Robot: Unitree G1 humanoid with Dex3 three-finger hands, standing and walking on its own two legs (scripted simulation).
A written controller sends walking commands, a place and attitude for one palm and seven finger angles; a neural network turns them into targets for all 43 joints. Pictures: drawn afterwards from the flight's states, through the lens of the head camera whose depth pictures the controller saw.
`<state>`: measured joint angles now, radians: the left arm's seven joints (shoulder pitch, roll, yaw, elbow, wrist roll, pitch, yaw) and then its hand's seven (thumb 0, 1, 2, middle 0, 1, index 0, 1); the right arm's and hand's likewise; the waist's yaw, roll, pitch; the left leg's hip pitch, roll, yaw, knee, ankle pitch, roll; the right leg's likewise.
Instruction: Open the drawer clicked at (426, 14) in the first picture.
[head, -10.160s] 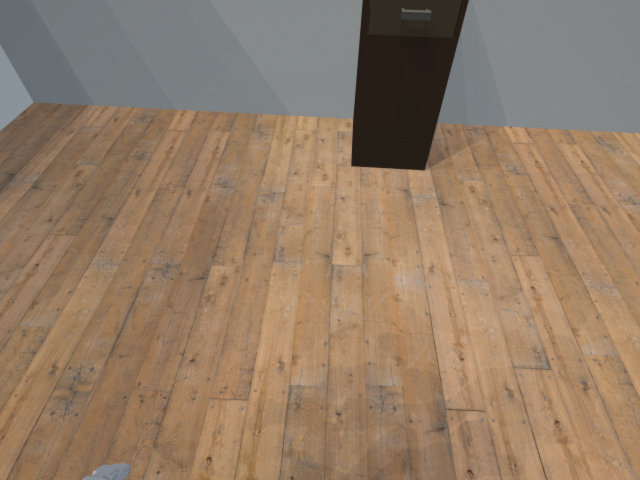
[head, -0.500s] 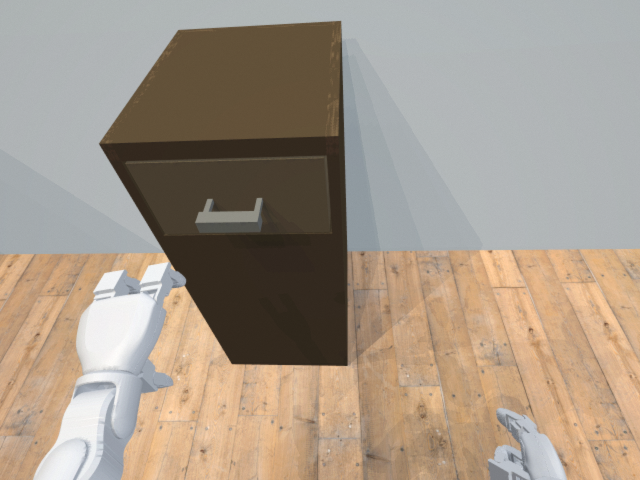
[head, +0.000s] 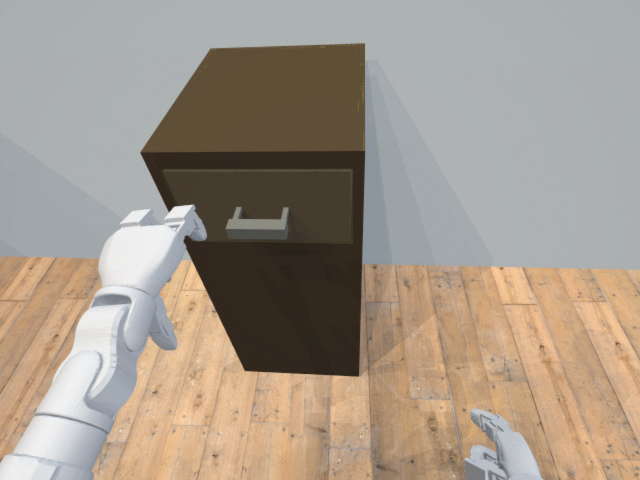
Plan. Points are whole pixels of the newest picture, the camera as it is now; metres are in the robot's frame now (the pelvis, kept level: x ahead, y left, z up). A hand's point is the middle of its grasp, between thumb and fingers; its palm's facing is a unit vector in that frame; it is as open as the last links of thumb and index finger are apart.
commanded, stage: raise the hand with hooked fingers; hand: left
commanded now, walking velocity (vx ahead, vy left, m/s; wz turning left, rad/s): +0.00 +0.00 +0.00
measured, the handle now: (259, 220) +0.54 +0.20 -0.02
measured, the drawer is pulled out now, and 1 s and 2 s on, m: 0.00 0.00 0.00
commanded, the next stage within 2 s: move the hooked fingers above the handle in 0.28 s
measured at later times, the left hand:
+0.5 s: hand (181, 290) +0.31 +0.22 +0.08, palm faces +0.04 -0.08 -1.00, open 13.8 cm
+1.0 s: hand (211, 257) +0.38 +0.21 +0.06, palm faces +0.00 -0.06 -1.00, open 13.8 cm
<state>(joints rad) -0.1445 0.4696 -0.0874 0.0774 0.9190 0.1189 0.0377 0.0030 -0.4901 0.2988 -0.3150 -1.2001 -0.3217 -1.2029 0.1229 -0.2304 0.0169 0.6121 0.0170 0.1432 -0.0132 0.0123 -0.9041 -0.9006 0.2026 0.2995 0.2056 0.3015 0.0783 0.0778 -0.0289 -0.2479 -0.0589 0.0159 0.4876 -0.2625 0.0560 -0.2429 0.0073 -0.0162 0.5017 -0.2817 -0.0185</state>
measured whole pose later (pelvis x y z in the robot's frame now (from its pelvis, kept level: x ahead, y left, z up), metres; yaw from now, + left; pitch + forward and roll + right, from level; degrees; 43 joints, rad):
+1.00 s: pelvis +0.01 -0.02 -0.01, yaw +0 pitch +7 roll +0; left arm -0.36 0.47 -0.08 0.43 0.95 -0.02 0.12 0.00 -0.49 0.30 -0.32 -1.20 -0.32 -1.20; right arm 0.21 -0.26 -0.04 0.65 0.03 0.13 -0.05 0.01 -0.91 -0.90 0.20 0.30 0.20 0.30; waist 0.03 0.05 -0.06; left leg -0.39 -0.03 0.01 0.57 -0.30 0.03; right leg -0.39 0.03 -0.02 0.59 -0.32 -0.05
